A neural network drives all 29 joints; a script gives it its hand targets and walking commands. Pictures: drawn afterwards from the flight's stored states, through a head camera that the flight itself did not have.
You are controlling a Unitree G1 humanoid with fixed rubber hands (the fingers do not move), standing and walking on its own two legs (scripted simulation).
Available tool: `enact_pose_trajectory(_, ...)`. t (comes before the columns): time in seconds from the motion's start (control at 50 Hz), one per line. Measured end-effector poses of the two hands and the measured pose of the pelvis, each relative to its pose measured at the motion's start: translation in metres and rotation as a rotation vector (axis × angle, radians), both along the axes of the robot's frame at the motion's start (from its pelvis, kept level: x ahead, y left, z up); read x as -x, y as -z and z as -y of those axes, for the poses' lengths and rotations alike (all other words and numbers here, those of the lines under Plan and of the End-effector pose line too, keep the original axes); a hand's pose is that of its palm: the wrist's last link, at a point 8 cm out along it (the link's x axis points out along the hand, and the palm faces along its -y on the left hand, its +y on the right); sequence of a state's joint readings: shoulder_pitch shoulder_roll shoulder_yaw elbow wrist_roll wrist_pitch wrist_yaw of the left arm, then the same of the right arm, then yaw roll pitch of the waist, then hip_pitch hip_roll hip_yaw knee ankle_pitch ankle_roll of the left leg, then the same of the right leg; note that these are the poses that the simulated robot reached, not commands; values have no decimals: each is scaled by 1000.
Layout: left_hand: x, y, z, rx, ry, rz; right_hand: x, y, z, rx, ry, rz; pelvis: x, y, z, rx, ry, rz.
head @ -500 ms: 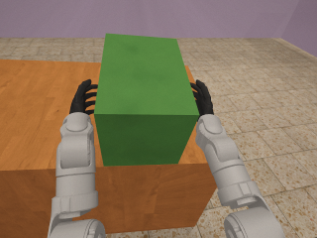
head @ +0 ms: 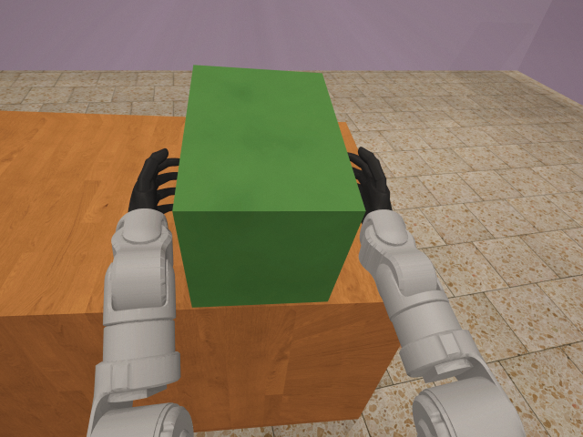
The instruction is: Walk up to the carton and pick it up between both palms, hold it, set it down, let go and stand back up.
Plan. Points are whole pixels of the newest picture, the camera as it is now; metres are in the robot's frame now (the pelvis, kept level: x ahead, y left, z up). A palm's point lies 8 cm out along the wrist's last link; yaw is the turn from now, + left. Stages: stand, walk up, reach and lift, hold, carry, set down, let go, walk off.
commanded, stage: hold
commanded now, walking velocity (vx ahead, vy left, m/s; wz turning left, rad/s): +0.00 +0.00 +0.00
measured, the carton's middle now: (260, 183) +0.44 +0.02 +0.16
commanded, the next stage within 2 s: none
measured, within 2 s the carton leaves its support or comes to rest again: neither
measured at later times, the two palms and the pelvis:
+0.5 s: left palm (151, 207) +0.35 +0.16 +0.18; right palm (376, 205) +0.36 -0.13 +0.18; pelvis +0.00 +0.00 +0.00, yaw +0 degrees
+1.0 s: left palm (152, 207) +0.35 +0.16 +0.18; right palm (377, 206) +0.36 -0.13 +0.18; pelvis +0.00 +0.00 +0.00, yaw -1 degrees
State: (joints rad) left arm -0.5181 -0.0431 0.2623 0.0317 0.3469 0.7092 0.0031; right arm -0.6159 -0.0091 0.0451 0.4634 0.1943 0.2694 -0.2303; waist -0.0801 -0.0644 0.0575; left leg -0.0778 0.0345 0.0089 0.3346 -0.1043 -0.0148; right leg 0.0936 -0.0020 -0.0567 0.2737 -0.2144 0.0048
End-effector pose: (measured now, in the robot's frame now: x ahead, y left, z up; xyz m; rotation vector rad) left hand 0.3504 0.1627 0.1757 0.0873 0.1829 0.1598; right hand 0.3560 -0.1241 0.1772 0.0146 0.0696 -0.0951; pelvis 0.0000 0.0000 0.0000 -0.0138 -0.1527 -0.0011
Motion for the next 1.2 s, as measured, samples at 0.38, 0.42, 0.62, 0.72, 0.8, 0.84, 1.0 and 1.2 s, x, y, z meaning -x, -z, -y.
enact_pose_trajectory(0.38,-2,-4,5,-4,10,2,0,-1,5,-21,12,3,-2,0,1,-2,6,-5)
enact_pose_trajectory(0.42,-3,-4,5,-4,9,3,0,-2,5,-20,11,4,-2,0,1,-2,8,-6)
enact_pose_trajectory(0.62,-2,-1,3,0,7,-10,-1,-1,3,-9,9,-9,-3,0,2,-3,5,-1)
enact_pose_trajectory(0.72,-2,-1,3,-3,9,-3,0,-1,3,-15,10,-2,-3,0,3,-2,3,-5)
enact_pose_trajectory(0.8,-1,-3,3,-3,11,7,1,-4,4,-22,12,8,-2,0,2,-1,3,-5)
enact_pose_trajectory(0.84,-1,-4,4,-1,12,6,1,-4,4,-21,13,7,-2,0,2,-1,3,-3)
enact_pose_trajectory(1.0,-3,-4,5,-5,13,-6,0,-2,5,-18,16,-5,-1,0,2,-3,9,-6)
enact_pose_trajectory(1.2,-3,-4,4,-6,9,1,-1,-4,4,-13,10,3,-2,0,2,-2,8,-6)
